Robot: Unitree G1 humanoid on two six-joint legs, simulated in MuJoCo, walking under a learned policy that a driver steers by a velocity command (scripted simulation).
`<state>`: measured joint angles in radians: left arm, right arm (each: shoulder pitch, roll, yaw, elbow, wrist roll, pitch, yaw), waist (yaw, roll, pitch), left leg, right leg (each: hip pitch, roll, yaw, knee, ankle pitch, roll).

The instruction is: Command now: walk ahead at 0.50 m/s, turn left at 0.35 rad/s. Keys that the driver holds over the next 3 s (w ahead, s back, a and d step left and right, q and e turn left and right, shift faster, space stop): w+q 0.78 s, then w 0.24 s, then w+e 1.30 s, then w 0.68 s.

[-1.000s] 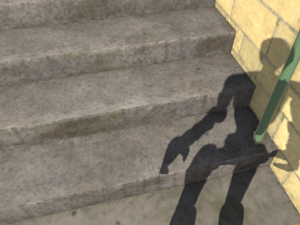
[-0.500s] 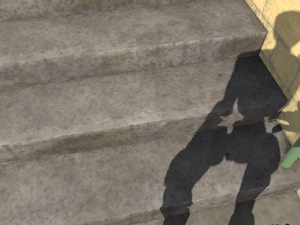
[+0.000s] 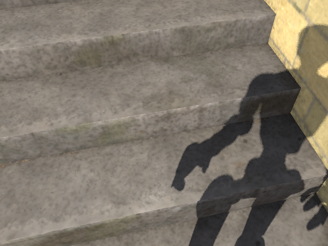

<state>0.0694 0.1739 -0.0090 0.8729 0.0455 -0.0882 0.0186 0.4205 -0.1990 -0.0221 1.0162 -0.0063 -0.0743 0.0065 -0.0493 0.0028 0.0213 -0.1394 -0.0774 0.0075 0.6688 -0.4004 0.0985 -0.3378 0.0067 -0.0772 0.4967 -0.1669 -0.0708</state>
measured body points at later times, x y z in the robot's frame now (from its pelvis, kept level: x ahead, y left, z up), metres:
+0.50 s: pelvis +0.24 +0.06 +0.06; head +0.26 +0.06 +0.51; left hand +0.17 +0.30 -0.08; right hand +0.48 -0.08 -0.04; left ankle +0.29 +0.12 -0.59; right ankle +0.12 -0.11 -0.55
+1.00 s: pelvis +0.53 +0.15 +0.22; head +0.52 +0.17 +0.67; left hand +0.55 +0.42 +0.11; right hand +0.68 -0.06 +0.09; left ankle +0.35 +0.20 -0.33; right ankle +0.61 +0.09 -0.45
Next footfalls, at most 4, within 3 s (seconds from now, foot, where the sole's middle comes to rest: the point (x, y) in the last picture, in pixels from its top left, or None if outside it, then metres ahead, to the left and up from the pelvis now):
0.42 left None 0.33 0.13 -0.63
0.88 right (135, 178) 0.64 0.11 -0.49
1.40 left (12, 114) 0.85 0.54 -0.34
2.00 right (64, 24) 1.20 0.38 -0.20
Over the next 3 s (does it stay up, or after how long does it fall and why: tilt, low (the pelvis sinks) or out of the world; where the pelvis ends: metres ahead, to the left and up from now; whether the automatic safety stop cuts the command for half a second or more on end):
stays up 1.56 0.48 0.71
